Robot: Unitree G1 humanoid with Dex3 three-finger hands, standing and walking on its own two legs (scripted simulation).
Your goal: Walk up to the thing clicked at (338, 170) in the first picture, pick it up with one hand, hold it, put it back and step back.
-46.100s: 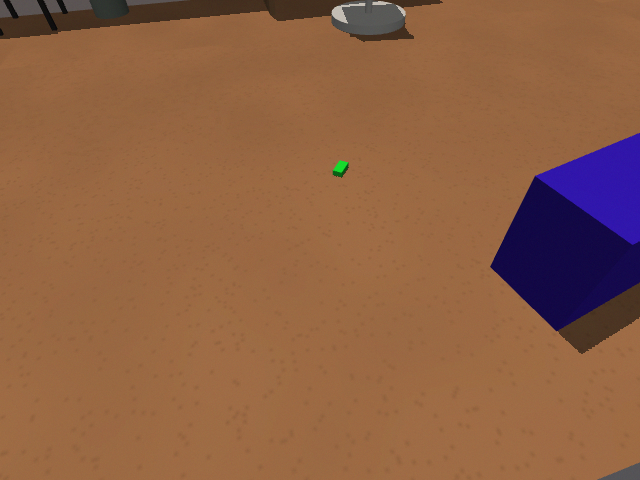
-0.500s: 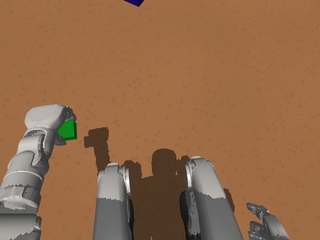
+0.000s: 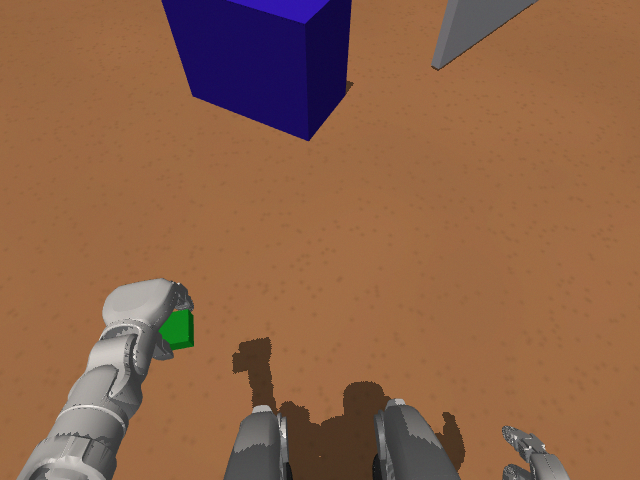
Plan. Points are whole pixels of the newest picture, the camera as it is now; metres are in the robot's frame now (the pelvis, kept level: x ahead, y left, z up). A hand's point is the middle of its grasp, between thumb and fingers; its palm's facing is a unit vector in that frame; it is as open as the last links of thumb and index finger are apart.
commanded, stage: lift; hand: left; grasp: from above
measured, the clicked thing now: (159, 333) +0.35 +0.25 -0.11
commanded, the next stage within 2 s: hold in 0.48 s
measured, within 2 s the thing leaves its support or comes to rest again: neither
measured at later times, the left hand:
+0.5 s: hand (151, 289) +0.36 +0.22 +0.02, palm faces -0.45 -0.11 -0.89, open 7.7 cm
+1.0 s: hand (139, 263) +0.37 +0.22 +0.07, palm faces -0.44 -0.08 -0.90, open 7.7 cm
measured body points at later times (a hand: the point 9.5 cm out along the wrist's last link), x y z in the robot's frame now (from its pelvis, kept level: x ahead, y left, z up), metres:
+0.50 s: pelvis +0.04 -0.01 +0.09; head +0.10 -0.01 +0.54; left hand +0.38 +0.22 +0.07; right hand +0.13 -0.27 -0.03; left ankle +0.07 +0.12 -0.60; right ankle +0.06 -0.14 -0.60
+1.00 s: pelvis +0.06 +0.00 +0.12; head +0.09 -0.02 +0.57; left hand +0.39 +0.22 +0.12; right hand +0.17 -0.27 +0.00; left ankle +0.07 +0.12 -0.60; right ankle +0.06 -0.14 -0.60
